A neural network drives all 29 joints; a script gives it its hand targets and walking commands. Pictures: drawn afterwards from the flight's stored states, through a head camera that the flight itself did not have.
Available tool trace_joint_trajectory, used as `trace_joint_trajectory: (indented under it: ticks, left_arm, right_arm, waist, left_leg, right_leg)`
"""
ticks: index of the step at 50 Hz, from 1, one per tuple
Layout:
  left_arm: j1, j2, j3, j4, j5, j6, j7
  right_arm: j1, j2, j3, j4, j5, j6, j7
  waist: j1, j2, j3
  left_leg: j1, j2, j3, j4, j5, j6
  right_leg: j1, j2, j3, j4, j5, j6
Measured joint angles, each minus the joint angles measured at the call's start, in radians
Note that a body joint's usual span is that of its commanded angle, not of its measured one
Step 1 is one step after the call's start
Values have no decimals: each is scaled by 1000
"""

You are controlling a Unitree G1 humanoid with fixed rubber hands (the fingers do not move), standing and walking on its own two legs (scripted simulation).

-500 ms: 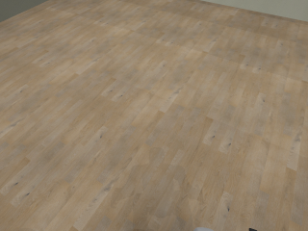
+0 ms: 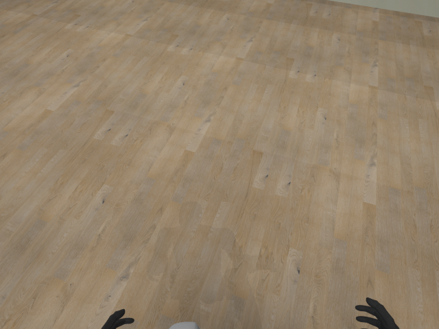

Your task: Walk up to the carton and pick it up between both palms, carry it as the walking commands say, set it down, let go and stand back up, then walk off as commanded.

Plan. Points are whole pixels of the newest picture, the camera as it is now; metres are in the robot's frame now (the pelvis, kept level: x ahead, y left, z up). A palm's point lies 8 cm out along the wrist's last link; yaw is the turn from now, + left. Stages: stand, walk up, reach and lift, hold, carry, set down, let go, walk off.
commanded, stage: walk up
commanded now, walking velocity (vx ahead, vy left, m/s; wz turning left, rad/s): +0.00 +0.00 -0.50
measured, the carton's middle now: out of the picture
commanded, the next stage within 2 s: none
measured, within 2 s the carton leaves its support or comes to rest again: neither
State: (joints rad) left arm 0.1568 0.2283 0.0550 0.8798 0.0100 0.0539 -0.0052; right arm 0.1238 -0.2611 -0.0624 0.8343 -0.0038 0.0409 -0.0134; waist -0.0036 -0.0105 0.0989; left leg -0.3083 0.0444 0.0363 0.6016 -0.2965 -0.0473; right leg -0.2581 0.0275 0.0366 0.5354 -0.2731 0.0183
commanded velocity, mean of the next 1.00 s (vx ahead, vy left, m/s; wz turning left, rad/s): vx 0.00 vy -0.01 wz -0.50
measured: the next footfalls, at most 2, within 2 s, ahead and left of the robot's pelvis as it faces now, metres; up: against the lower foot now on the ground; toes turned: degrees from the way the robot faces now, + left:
right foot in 0.46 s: -0.03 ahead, -0.11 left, +0.00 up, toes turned -24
left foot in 1.08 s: +0.05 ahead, +0.08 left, +0.00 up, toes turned -30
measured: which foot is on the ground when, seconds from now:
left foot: down 0.00-0.46, up 0.48-1.00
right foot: down 0.00-0.00, up 0.02-0.44, down 0.46-1.00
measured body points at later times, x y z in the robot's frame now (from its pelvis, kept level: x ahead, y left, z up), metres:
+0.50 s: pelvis -0.02 -0.01 -0.01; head +0.00 -0.06 +0.44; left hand +0.15 +0.19 -0.12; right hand -0.06 -0.28 -0.17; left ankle +0.01 +0.11 -0.72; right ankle -0.07 -0.10 -0.73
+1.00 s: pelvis -0.04 -0.01 +0.01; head +0.00 -0.03 +0.46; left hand +0.09 +0.23 -0.13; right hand +0.00 -0.30 -0.11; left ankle +0.02 +0.11 -0.69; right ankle -0.07 -0.10 -0.73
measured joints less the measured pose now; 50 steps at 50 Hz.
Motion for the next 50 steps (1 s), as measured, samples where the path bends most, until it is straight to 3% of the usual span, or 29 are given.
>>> trace_joint_trajectory:
  ticks: [1,3,6,9,13,20,22,23,24,27,33,41,50]
  left_arm:
    - [3,9,1,3,0,7,0]
    - [15,18,7,2,2,18,2]
    - [37,28,12,6,9,28,-8]
    - [37,43,17,14,12,35,-22]
    - [36,63,24,5,11,38,-26]
    - [21,32,2,16,5,34,-32]
    - [12,12,-7,15,4,23,-32]
    - [6,0,-10,16,6,13,-30]
    - [-1,-19,-14,17,9,3,-29]
    - [10,-40,-28,2,19,-27,-18]
    - [31,-40,-34,13,2,-40,13]
    - [95,-31,-32,32,-5,-45,24]
    - [130,10,-10,49,3,-19,19]
  right_arm:
    - [0,10,6,-5,-9,-6,-1]
    - [3,24,22,-16,-19,-11,-3]
    - [17,41,31,-12,-21,-12,-6]
    - [58,53,39,5,-18,-20,-13]
    - [88,64,47,26,-22,-14,-16]
    - [112,43,35,38,-32,-8,-9]
    - [115,24,31,39,-32,-2,-5]
    - [116,12,28,42,-30,1,-4]
    - [116,-5,25,47,-26,7,-1]
    - [101,-17,18,57,-17,38,-1]
    - [15,-12,20,23,-14,37,12]
    - [-44,-18,15,10,-14,44,2]
    - [-99,21,34,-13,3,35,-5]
  waist:
    - [7,-12,-3]
    - [28,-11,-7]
    - [31,12,-9]
    - [26,19,-24]
    - [18,7,-21]
    - [0,19,-11]
    - [-9,35,-10]
    - [-13,51,-8]
    - [-21,80,0]
    - [-27,84,-4]
    - [-9,41,25]
    - [30,16,8]
    - [77,12,-10]
  left_leg:
    - [2,-2,17,-5,20,38]
    - [14,21,59,-7,10,75]
    - [57,60,105,-52,12,79]
    - [77,74,131,-101,37,76]
    - [88,75,174,-127,51,75]
    - [74,98,274,-57,13,54]
    - [59,109,294,-12,-8,42]
    - [50,121,297,18,-22,34]
    - [35,133,266,63,-50,22]
    - [-66,71,119,300,-204,-15]
    - [-181,27,2,487,-83,-46]
    - [-162,5,-33,429,-72,-41]
    - [-72,-34,-41,204,-156,-37]
  right_leg:
    - [-24,-1,10,50,-50,4]
    - [-98,9,3,237,-178,17]
    - [-165,5,-33,454,-216,26]
    - [-192,-22,-41,527,-167,36]
    - [-173,-57,-38,473,-124,51]
    - [-64,-77,-100,222,-159,39]
    - [-15,-71,-117,127,-128,30]
    - [6,-63,-124,84,-83,-3]
    - [13,-48,-135,85,-72,-33]
    - [1,-48,-121,98,-90,-69]
    - [29,-30,-63,-31,-1,-87]
    - [39,-5,-19,-82,41,-94]
    - [-3,42,26,-78,73,-70]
